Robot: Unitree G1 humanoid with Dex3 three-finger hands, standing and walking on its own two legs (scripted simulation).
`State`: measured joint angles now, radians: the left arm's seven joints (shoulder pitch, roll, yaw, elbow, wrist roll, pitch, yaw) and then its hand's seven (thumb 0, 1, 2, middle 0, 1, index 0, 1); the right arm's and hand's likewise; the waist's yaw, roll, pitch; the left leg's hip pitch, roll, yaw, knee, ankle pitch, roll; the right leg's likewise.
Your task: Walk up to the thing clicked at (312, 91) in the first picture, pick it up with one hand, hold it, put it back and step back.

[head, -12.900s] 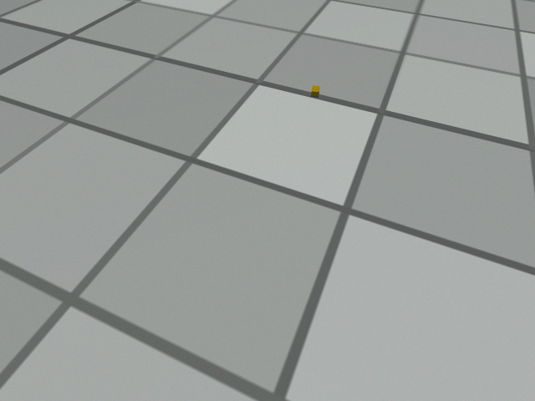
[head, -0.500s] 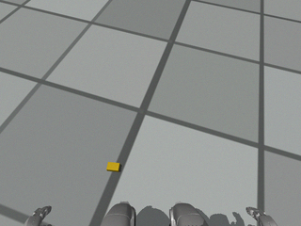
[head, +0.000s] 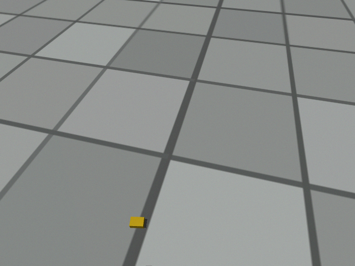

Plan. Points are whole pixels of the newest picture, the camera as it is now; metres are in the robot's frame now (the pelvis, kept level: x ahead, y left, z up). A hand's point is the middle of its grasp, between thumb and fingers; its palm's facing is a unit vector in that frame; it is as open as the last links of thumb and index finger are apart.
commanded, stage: walk up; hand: left
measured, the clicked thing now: (137, 222) +0.45 +0.24 -0.75
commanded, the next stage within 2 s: none
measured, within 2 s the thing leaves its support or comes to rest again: neither
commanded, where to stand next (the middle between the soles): +0.06 -0.01 m, yaw +2 degrees
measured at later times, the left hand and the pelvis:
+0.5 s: hand out of the picture +0.07 +0.26 -0.16, palm faces -0.02 -0.92 -0.39, open 7.4 cm; pelvis -0.02 -0.01 -0.01, yaw +0 degrees
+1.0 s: hand out of the picture -0.06 +0.27 -0.14, palm faces +0.10 -0.91 -0.39, open 7.4 cm; pelvis -0.05 -0.01 +0.00, yaw +6 degrees
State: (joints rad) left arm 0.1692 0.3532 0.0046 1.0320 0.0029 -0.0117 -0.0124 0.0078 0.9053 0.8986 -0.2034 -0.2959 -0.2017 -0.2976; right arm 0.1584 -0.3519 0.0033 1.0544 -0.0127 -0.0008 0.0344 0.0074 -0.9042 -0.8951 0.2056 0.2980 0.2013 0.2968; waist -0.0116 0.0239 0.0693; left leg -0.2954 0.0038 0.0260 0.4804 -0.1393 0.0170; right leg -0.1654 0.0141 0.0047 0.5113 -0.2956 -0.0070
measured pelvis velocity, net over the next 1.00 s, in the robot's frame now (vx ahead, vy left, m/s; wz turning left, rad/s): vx -0.05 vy -0.01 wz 0.10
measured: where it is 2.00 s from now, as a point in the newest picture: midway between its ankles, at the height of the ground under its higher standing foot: outside the picture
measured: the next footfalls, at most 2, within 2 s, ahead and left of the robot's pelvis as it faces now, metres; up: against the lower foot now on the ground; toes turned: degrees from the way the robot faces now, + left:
left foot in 1.00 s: -0.01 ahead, +0.13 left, +0.00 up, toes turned +6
right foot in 1.36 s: +0.14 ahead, -0.14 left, +0.00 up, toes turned +2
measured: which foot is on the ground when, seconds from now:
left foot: down 0.00-0.58, up 0.60-0.98, down 1.00-1.00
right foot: down 0.00-1.00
